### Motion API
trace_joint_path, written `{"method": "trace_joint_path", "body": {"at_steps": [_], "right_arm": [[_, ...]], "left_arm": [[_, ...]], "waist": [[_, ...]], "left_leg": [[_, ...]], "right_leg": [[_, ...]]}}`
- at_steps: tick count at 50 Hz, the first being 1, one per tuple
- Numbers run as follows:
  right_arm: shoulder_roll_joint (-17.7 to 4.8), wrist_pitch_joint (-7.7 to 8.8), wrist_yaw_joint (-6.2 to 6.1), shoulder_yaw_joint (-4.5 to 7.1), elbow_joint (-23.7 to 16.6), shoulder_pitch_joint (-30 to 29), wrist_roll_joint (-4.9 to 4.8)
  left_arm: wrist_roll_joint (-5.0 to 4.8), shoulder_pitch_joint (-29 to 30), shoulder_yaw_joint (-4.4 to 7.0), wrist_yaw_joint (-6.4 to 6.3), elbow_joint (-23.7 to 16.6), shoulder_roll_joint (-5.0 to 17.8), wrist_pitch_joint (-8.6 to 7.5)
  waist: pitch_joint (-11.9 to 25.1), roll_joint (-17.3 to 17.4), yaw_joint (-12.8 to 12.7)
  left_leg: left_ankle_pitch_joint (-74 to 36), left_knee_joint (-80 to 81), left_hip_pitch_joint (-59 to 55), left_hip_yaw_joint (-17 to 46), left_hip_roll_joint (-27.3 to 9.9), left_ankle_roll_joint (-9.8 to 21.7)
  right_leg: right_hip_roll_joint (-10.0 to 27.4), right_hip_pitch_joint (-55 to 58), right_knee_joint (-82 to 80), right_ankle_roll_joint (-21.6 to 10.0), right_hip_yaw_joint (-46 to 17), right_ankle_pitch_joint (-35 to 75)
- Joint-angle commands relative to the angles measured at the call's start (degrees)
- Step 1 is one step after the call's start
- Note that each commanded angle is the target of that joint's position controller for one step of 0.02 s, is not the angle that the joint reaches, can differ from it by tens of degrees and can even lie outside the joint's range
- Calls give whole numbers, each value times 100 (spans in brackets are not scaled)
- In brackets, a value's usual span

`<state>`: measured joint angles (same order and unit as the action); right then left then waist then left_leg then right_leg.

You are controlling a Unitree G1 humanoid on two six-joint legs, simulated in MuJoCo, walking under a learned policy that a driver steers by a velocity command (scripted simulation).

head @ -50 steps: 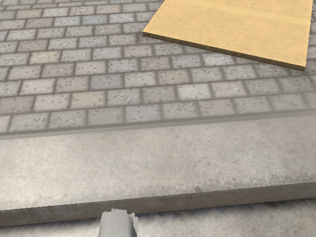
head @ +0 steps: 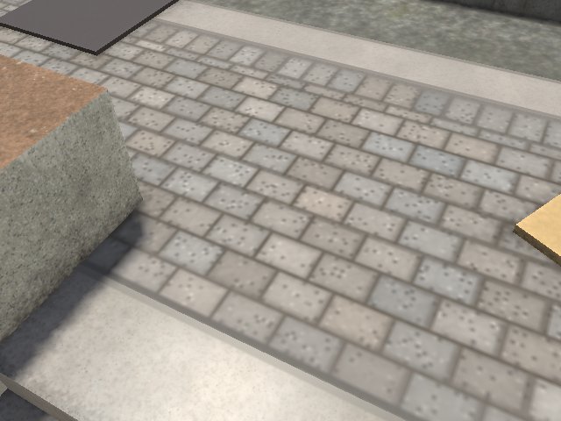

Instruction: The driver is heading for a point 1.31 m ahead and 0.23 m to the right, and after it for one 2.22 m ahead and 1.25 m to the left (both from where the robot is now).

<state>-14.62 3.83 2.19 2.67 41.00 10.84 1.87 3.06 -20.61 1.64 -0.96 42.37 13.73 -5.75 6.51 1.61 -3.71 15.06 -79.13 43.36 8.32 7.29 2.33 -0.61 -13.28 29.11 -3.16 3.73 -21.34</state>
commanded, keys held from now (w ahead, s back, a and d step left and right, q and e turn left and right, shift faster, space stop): w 0.26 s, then w+e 0.74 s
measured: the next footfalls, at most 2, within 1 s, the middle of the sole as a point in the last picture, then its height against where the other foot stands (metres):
left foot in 0.38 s outside the picture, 0.14 m higher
right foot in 0.96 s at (364, 333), level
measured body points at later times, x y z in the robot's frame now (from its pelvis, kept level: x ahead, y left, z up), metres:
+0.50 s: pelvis +0.30 +0.07 +0.05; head +0.32 +0.04 +0.50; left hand +0.22 +0.28 -0.09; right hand +0.51 -0.12 -0.06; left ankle +0.38 +0.14 -0.60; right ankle +0.09 -0.09 -0.50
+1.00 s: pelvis +0.61 +0.02 +0.12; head +0.62 +0.01 +0.57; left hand +0.88 +0.19 +0.04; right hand +0.50 -0.19 -0.03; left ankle +0.39 +0.16 -0.57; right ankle +0.67 -0.09 -0.60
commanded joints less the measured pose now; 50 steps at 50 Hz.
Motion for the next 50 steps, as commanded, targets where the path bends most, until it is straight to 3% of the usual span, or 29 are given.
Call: {"method": "trace_joint_path", "body": {"at_steps": [1, 3, 5, 8, 10, 11, 12, 13, 14, 15, 17, 18, 19, 20, 21, 22, 23, 25, 27, 30, 31, 34, 36, 40, 43, 46, 48, 49, 50], "right_arm": [[-189, 39, 132, 24, -252, -636, -3], [15, 119, 235, -101, -230, -982, -84], [232, 165, 190, -224, -269, -1350, -89], [530, 116, 96, -441, -416, -1776, -138], [558, 56, 100, -546, -597, -2201, -126], [625, -30, 146, -604, -751, -2450, -130], [613, -147, 209, -669, -1037, -2983, -73], [763, -341, 301, -773, -1232, -3414, -29], [847, -552, 344, -862, -1339, -3578, -44], [640, -674, 419, -781, -1248, -3272, 3], [212, -695, 391, -618, -1025, -2811, -20], [25, -617, 319, -535, -778, -2354, -40], [-157, -538, 233, -395, -436, -1165, -53], [-252, -385, 220, -409, 31, 219, -115], [-365, -352, 178, -350, 783, 1874, 118], [-719, -196, 119, -129, 1291, 2909, 246], [-869, 34, 51, -85, 1355, 2095, 153], [12, 150, -16, -236, 1352, 547, 23], [1035, 152, 9, -510, 1451, -165, 157], [879, 335, -85, -388, 1437, -642, 138], [804, 403, -122, -391, 1423, -604, 173], [343, 510, -203, -351, 1532, -44, 408], [16, 505, -193, -325, 1656, 629, 460], [-324, 533, 28, -209, 2038, 1677, 302], [-407, 462, 23, -122, 2129, 1892, 225], [-590, 284, -116, 49, 2050, 1903, 215], [-666, 192, -203, 123, 1956, 1806, 280], [-460, 225, -199, 60, 1911, 1821, 405], [-38, 294, -209, -113, 1619, 2082, 421]], "left_arm": [[26, -118, -126, -1, -108, 53, 16], [219, -1043, -133, 114, 416, 132, 78], [327, -1859, -207, 242, 978, -23, 109], [566, -2144, -339, 405, 1578, -324, 182], [670, -1944, -435, 392, 1799, -534, 146], [694, -2181, -457, 359, 2031, -587, 136], [687, -2422, -489, 361, 2247, -607, 125], [669, -2121, -561, 472, 2222, -677, 141], [572, -1669, -557, 642, 2174, -472, 139], [294, -1463, -487, 683, 2054, -109, -1], [37, -1821, -380, 695, 2119, 550, -269], [-30, -1986, -225, 676, 2131, 910, -270], [108, -1732, -20, 729, 2055, 1344, -247], [463, -2404, -176, 799, 1991, 547, -303], [426, -2468, -229, 937, 1983, 38, -241], [-74, -1536, -37, 975, 1882, 76, -101], [-131, -1100, 20, 873, 1792, -175, -156], [76, -374, -87, 612, 1518, -548, -231], [60, 63, -123, 497, 1265, -637, -51], [-22, 453, -146, 610, 1121, -783, 80], [37, 657, -125, 650, 1070, -614, 30], [-5, 1695, -21, 766, 722, -129, -141], [-71, 2121, 14, 794, 629, -48, -106], [-143, 2834, 24, 733, 393, -197, 178], [-84, 2947, 104, 662, 351, -83, 236], [-104, 2672, 206, 525, 481, 77, 151], [-211, 2237, 319, 384, 620, 339, 15], [-189, 1327, 460, 239, 861, 635, -41], [-99, -21, 480, 77, 1137, 764, -75]], "waist": [[-478, -576, -45], [-710, -714, -353], [-743, -946, -473], [-984, -745, -334], [-1076, -513, -178], [-1094, -715, -103], [-1112, -508, -118], [-1008, -428, -20], [-969, -517, 276], [-821, -917, 601], [-609, -1157, 785], [-434, -1251, 838], [188, -1539, 1205], [2065, -467, 1271], [2687, 546, 1478], [1787, 406, 1756], [415, 218, 1295], [186, -209, 681], [48, -766, 54], [-598, -241, -373], [-651, -102, -328], [-412, -22, 58], [-336, 176, 307], [-759, 311, 495], [-873, 369, 408], [-806, 465, 244], [-520, 582, 50], [42, 529, -168], [1270, -486, -351]], "left_leg": [[-390, -1276, 2342, -170, -416, 27], [-536, -1795, 3395, -140, -374, 216], [-407, -2710, 4474, -236, -333, 462], [9, -3624, 5583, -453, -429, 1090], [-239, -2711, 5288, -815, -725, 1288], [-334, -2647, 5102, -1156, -935, 1373], [-466, -1971, 4823, -1468, -1078, 1400], [-1201, -1202, 3149, -1625, -1217, 1310], [-992, -686, 1514, -1560, -1214, 1189], [-746, -660, 353, -2034, -913, 938], [-30, 599, -366, -2185, -416, 641], [160, 1637, -970, -2184, -187, 686], [-68, 1917, -2454, -1760, -202, 817], [-1467, 2122, -5878, 191, -1215, 1678], [-995, 3991, -6839, 2943, -2434, 2255], [82, 5020, -5379, 3921, -2662, 2071], [904, 5108, -3560, 3331, -2517, 1719], [862, 5129, -2182, 2191, -2519, 1708], [285, 5626, -1472, 1351, -2615, 1378], [-332, 6472, -1090, -368, -2178, 800], [-676, 6594, -1019, -727, -2120, 803], [-1903, 6741, -1872, -1868, -1575, 596], [-3008, 6889, -2923, -2180, -1675, 465], [-4830, 6960, -4593, -2167, -2161, 492], [-5695, 6665, -5598, -2255, -2344, 367], [-6692, 5992, -6191, -2317, -2533, 271], [-7376, 5120, -5690, -2441, -2385, 185], [-6785, 4150, -4491, -2310, -2237, -15], [-4510, 2421, -1932, -2048, -1774, -728]], "right_leg": [[1518, 1423, -1621, -1111, -1593, 945], [1589, 1943, -1595, -1221, -1388, 1451], [1709, 2499, -1455, -1298, -1250, 2322], [1722, 2533, -1595, -1244, -943, 2495], [1541, 1985, -2027, -1081, -587, 2197], [1556, 1743, -2236, -1048, -501, 2425], [1569, 1496, -2511, -1027, -439, 2271], [1557, 164, -3093, -1038, -88, 2256], [1547, -933, -3539, -987, 65, 2591], [1496, -1215, -3323, -1199, 242, 4815], [1702, 271, -2281, -970, 217, 8845], [1808, 970, -1691, -640, 149, 9877], [1819, 804, -533, -382, 37, 10572], [1365, -1228, 1510, -192, -679, 8103], [103, -2524, 3091, -103, -1039, 1350], [-155, -2820, 6138, -129, -1705, 1203], [58, -3472, 7309, -164, -1946, 1698], [288, -3500, 8144, -439, -1672, 1596], [561, -3594, 7965, -838, -1562, 1896], [783, -3601, 7179, -982, -1414, 1584], [799, -3560, 6821, -976, -1353, 1746], [771, -3444, 4848, -749, -991, 2740], [713, -3273, 3466, -404, -661, 2845], [501, -3266, 1853, -207, -353, 2461], [263, -3153, 1187, -220, -161, 1851], [-38, -2675, 567, -184, -18, 1182], [-486, -1297, -19, -457, 223, 1965], [-496, 526, 570, -763, -96, 2327], [266, 3782, 1139, -1717, -1556, 3224]]}}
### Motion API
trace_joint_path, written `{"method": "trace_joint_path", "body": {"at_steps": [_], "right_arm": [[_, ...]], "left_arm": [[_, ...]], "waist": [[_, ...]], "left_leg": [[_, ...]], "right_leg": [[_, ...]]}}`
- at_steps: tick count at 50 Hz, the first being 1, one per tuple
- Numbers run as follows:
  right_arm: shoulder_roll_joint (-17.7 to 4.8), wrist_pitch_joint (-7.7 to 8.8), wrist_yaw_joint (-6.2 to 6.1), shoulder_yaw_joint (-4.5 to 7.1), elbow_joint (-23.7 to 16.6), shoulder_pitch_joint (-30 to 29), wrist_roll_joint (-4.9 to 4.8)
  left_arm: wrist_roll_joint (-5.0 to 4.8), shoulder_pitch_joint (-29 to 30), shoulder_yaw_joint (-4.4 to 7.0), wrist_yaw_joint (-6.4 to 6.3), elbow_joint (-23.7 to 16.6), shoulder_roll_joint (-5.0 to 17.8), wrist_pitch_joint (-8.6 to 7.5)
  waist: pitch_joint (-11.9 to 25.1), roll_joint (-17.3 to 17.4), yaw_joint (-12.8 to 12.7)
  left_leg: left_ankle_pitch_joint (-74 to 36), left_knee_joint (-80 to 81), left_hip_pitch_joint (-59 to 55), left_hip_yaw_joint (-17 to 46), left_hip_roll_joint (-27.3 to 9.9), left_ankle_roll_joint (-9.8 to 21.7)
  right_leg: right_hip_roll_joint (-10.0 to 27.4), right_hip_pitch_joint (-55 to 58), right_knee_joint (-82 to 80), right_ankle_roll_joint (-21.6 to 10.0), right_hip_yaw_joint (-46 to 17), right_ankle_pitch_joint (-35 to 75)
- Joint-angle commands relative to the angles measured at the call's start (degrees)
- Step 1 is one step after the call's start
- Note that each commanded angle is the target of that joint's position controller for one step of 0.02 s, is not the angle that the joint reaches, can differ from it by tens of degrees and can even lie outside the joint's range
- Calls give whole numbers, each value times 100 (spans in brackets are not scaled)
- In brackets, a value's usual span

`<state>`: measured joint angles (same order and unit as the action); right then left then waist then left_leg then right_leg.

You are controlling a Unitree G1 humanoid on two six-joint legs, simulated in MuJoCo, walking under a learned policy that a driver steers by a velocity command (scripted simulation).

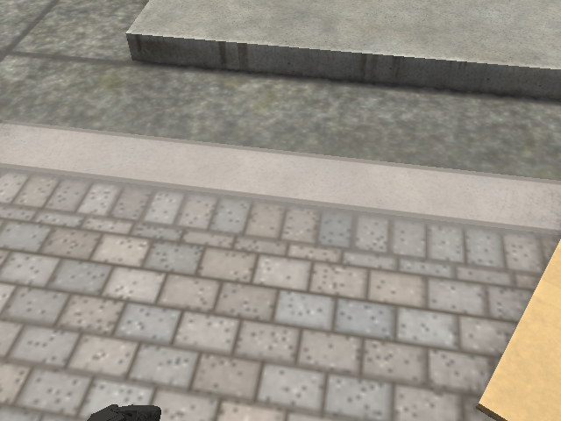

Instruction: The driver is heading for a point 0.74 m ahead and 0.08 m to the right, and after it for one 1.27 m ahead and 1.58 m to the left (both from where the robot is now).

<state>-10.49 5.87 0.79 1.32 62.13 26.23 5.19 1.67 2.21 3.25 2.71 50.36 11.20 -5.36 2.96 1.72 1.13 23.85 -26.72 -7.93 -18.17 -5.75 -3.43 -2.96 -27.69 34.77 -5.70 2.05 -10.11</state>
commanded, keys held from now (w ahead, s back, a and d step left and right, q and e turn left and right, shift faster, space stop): w+e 0.52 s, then w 0.28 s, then w+q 0.20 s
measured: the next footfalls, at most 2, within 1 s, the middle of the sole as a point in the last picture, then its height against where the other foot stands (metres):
left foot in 0.40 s outside the picture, level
right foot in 0.86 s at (398, 416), level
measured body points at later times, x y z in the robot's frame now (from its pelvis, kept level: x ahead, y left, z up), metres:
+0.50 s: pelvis +0.29 +0.02 +0.01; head +0.32 +0.02 +0.46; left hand +0.43 +0.27 -0.12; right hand +0.40 -0.27 -0.08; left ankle +0.41 +0.11 -0.72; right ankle +0.14 -0.08 -0.62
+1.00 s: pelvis +0.50 -0.12 +0.02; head +0.51 -0.14 +0.47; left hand +0.74 +0.05 -0.07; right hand +0.43 -0.39 -0.12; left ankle +0.50 +0.05 -0.62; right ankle +0.49 -0.22 -0.72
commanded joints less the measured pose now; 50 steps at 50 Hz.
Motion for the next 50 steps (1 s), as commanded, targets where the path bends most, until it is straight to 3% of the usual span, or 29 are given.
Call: {"method": "trace_joint_path", "body": {"at_steps": [1, 2, 3, 4, 5, 6, 8, 11, 14, 16, 19, 20, 21, 22, 23, 24, 26, 28, 31, 35, 40, 42, 43, 44, 45, 46, 47, 48, 50], "right_arm": [[-495, 82, 193, 15, -575, -37, 43], [-383, 102, 354, 8, -1022, -1074, -226], [-583, 171, 307, 54, -1233, -1785, -188], [-700, 163, 219, 104, -1251, -1625, -67], [-455, 148, 155, 56, -1238, -1453, -19], [-882, 373, -148, 273, -1861, -1996, -932], [-795, 403, -232, 265, -1762, -1587, -786], [-397, 329, -208, 124, -1921, -2408, -497], [-705, 188, -191, 224, -2093, -2757, -674], [-936, 141, -211, 294, -2147, -2885, -696], [-1288, 238, -180, 477, -1910, -1842, -584], [-1610, 257, -178, 544, -1803, -949, -509], [-2070, 194, -139, 626, -1656, -613, -449], [-1487, 178, -143, 524, -1835, -863, -503], [-1105, 144, -169, 431, -1932, -1224, -539], [-1023, 94, -171, 385, -1946, -1562, -498], [-836, 56, -137, 338, -1819, -1817, -380], [-774, 90, -93, 351, -1632, -1644, -437], [-1045, 134, -98, 442, -1453, -1421, -483], [-1273, 51, -92, 480, -1367, -1369, -627], [-1535, -74, -61, 516, -1078, -880, -741], [-1552, -135, -44, 484, -987, -865, -776], [-1360, -128, -32, 409, -961, -846, -735], [-955, -79, -12, 243, -1169, -969, -542], [-601, 61, -20, 147, -1300, -640, -604], [-1162, 108, -18, 311, -1206, -865, -751], [-1253, 100, -13, 352, -1309, -1125, -804], [-1181, 43, -42, 357, -1287, -1264, -755], [-1055, -130, -79, 396, -1255, -1214, -693]], "left_arm": [[144, -3700, 251, -273, 904, 922, 0], [199, -3880, 464, -304, 1086, 1155, -69], [76, -3134, 503, -309, 976, 1177, -152], [26, -2528, 346, -261, 857, 715, -165], [-47, -1940, 243, -163, 739, 377, -163], [-499, -1300, 147, -211, 273, 437, -96], [-340, -988, 112, -280, -40, 649, 13], [-244, -1554, 230, -442, -190, 1048, 98], [-350, -2272, 282, -460, -88, 1092, 101], [-404, -2340, 297, -491, -94, 966, 123], [-284, -2286, 261, -497, -320, 707, 161], [-190, -2455, 142, -469, -453, 310, 153], [-407, -3431, 53, -417, -624, 60, 73], [-487, -3291, 131, -429, -494, 650, 73], [-421, -2527, 201, -426, -653, 937, 102], [-347, -2065, 227, -439, -775, 949, 136], [-289, -1825, 283, -402, -962, 844, 195], [-314, -1824, 231, -380, -1076, 577, 249], [-257, -1462, 153, -371, -1278, 473, 246], [-245, -819, 51, -268, -1430, 452, 208], [-306, -210, 68, -178, -1710, 659, 183], [-249, -737, 179, -191, -1567, 808, 158], [-225, -1595, 343, -238, -1324, 1117, 161], [-134, -2730, 498, -326, -1184, 1666, 184], [-102, -2824, 504, -307, -1184, 1935, 174], [-115, -2830, 402, -284, -1166, 1451, 132], [-161, -2442, 301, -277, -1192, 1184, 100], [-178, -2006, 227, -251, -1215, 959, 74], [-135, -1497, 169, -212, -1185, 690, -3]], "waist": [[2005, -996, -1224], [1016, -623, -1544], [-5, -677, -1372], [210, -405, -876], [13, -270, -472], [-403, -417, 13], [-395, -119, 318], [-487, -192, -65], [-271, -684, -287], [-320, -676, -263], [295, -589, 317], [1155, 160, 551], [1778, 2468, 54], [1431, 1693, 190], [724, 863, 336], [346, 261, 238], [-34, 339, -30], [-71, 407, -104], [-59, 144, -110], [-163, 187, 45], [-383, 366, 232], [-155, 349, -132], [343, 170, -511], [1225, -739, -937], [1549, -1917, -721], [1254, -1187, -875], [725, -1075, -710], [402, -804, -508], [-52, -830, -145]], "left_leg": [[608, -4685, 4522, 1061, 739, -362], [566, -5313, 5847, 2085, 728, 47], [266, -5543, 6284, 2407, 342, 157], [-27, -5198, 5574, 2502, 190, 361], [-228, -4906, 4942, 2460, 67, 513], [-353, -4994, 4686, 2253, 249, 319], [-391, -4119, 4599, 2326, -22, 240], [-2027, -1639, 3250, 1842, 330, 84], [-3027, -651, 2671, 2092, 563, -43], [-2751, -326, 2740, 2290, 512, 15], [-1892, -125, 1596, 2312, 367, 402], [-1406, -214, 98, 3330, -674, 713], [-305, 774, -1289, 6488, -2012, 1825], [986, 1031, -999, 6951, -1995, 1838], [829, 1054, -244, 5839, -1728, 1564], [-109, 1039, 607, 4876, -1460, 1397], [-1202, 1212, 1619, 3713, -969, 1259], [-1636, 1440, 1880, 3215, -791, 1357], [-2425, 1630, 1757, 2852, -957, 1592], [-2346, 1738, 1969, 2172, -731, 1474], [-2122, 1406, 1410, 2214, -989, 1334], [-3043, 636, 1607, 2096, -814, 1181], [-3508, -431, 2000, 1844, -506, 1016], [-1845, -2506, 3300, 1473, -73, 689], [926, -4061, 5164, 1800, 628, 515], [782, -4799, 5672, 2387, 381, 540], [226, -4828, 5836, 2354, 156, 593], [-252, -4609, 5598, 2278, -58, 566], [-825, -4184, 5062, 2379, -235, 507]], "right_leg": [[1533, 6361, -829, -2003, -3460, 2535], [1543, 6159, -1276, -1557, -3383, 2179], [1406, 4959, -1369, -1337, -2854, 1968], [1327, 3940, -1517, -1344, -2544, 2165], [1321, 2814, -1752, -1469, -2363, 2419], [1228, 1782, -2151, -1418, -2883, 2120], [1336, 1107, -2341, -1240, -2532, 1574], [521, -221, -2297, -789, -1600, 1062], [637, 158, -2155, -631, -2041, 43], [772, 742, -1722, -498, -2385, -310], [442, 1147, 60, -166, -2283, 573], [25, 417, 1814, 40, -1684, -429], [-438, -1367, 3619, 314, -1151, -2463], [109, -2087, 4544, 369, -1263, -2060], [321, -2251, 4747, 381, -1086, -1465], [562, -1962, 4614, 391, -911, -992], [865, -1472, 4090, 348, -895, -737], [907, -1288, 3669, 335, -797, -768], [970, -1405, 2592, 398, -814, -347], [900, -712, 1000, 452, -361, 548], [665, -296, -110, 301, -94, 162], [356, 931, -740, 127, 163, 171], [427, 2219, -782, -50, -20, 248], [1818, 3940, -735, -475, -1575, 607], [2881, 4844, -1508, -1212, -3780, -54], [2746, 4460, -1635, -1168, -3693, -462], [2511, 3891, -1699, -925, -2814, -352], [2223, 3211, -1902, -760, -2173, -136], [1901, 2258, -2345, -541, -1370, 333]]}}
Keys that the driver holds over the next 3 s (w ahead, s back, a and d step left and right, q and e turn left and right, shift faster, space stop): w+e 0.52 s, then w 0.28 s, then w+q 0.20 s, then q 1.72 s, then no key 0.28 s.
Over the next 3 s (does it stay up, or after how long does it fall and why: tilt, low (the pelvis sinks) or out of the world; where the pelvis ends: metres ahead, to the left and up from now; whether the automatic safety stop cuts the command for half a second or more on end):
stays up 0.66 -0.16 0.02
